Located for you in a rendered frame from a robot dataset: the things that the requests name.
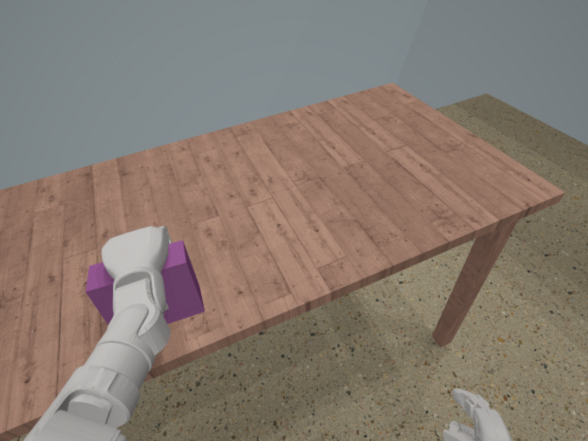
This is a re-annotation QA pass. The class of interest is robot left hand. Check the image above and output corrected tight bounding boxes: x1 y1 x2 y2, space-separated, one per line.
101 226 172 311

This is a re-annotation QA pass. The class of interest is left robot upper arm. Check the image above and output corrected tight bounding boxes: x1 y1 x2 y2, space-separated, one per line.
34 410 127 441

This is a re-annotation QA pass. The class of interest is table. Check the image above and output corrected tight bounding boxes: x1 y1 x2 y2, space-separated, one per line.
0 83 565 441

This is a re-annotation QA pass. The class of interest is sponge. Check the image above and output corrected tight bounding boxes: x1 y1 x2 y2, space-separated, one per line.
85 240 205 324

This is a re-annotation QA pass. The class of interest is robot right hand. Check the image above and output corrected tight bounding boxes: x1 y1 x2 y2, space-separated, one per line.
443 389 512 441

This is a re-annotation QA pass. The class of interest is robot left forearm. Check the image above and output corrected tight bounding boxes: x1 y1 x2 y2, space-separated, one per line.
23 266 171 441

